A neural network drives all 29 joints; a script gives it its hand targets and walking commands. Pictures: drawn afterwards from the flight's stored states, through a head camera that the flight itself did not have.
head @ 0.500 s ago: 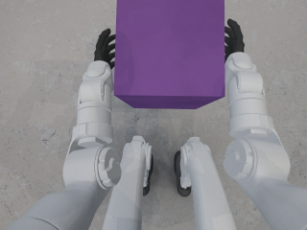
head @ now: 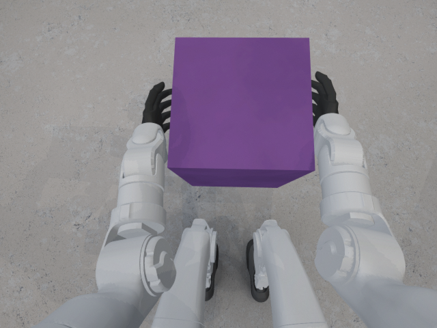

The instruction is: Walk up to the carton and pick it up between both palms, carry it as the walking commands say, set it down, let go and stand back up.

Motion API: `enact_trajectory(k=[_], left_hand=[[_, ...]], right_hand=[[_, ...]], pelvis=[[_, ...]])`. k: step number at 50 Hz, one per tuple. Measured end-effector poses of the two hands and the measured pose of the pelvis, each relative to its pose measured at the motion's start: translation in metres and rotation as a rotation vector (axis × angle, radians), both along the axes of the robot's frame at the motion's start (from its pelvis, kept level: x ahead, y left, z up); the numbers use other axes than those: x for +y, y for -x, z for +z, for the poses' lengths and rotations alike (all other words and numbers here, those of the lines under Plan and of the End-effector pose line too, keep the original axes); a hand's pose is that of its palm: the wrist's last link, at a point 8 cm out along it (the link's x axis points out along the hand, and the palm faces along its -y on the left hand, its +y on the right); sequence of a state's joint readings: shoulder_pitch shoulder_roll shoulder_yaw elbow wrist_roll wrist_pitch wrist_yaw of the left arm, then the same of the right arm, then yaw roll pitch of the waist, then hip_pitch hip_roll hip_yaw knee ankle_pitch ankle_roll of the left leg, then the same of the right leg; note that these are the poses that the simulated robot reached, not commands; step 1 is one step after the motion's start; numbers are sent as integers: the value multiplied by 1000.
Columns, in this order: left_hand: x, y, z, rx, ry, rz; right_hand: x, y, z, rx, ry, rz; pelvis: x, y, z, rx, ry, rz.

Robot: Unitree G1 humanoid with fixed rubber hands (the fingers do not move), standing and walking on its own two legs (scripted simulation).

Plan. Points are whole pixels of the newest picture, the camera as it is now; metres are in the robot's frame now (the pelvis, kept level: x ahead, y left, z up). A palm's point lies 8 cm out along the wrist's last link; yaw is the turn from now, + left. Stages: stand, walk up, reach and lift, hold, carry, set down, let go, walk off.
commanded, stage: reach and lift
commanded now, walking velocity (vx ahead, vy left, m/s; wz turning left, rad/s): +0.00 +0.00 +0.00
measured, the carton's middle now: (237, 128) +0.46 +0.00 -0.11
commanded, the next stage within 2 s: none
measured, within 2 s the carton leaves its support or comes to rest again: neither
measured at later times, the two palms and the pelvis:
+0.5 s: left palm (142, 126) +0.41 +0.16 +0.02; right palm (344, 114) +0.43 -0.15 +0.03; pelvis +0.02 -0.01 +0.07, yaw +0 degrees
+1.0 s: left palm (120, 123) +0.39 +0.16 +0.09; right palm (370, 109) +0.40 -0.15 +0.10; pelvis +0.04 +0.00 +0.13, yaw +0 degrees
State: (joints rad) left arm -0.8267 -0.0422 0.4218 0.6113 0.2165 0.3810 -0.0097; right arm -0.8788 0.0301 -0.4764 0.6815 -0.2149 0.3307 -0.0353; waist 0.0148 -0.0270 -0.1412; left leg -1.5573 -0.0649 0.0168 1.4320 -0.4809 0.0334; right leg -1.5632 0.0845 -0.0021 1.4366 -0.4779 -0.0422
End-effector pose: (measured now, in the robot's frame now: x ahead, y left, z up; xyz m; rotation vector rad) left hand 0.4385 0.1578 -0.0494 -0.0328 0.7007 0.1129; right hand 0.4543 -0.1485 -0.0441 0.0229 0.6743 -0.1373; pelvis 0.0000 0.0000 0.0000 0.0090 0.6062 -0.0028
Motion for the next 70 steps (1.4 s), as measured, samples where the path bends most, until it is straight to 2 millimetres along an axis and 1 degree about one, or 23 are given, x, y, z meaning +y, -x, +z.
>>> enact_trajectory(k=[17, 40, 56, 70], left_hand=[[-3, 18, 50, 0, -4, 1], [-1, 44, 116, 5, -14, -4], [1, 57, 159, 1, -17, -15], [0, 68, 197, -16, -10, -15]], right_hand=[[-3, 17, 48, 1, 0, 6], [-2, 41, 114, 6, 3, 19], [0, 57, 157, 3, 4, 20], [-1, 69, 197, -14, 7, 18]], pelvis=[[-4, -15, 48, -75, -4, 2], [-6, -32, 112, -209, 2, 6], [-1, -41, 144, -330, 8, 2], [4, -49, 163, -449, 10, 3]])
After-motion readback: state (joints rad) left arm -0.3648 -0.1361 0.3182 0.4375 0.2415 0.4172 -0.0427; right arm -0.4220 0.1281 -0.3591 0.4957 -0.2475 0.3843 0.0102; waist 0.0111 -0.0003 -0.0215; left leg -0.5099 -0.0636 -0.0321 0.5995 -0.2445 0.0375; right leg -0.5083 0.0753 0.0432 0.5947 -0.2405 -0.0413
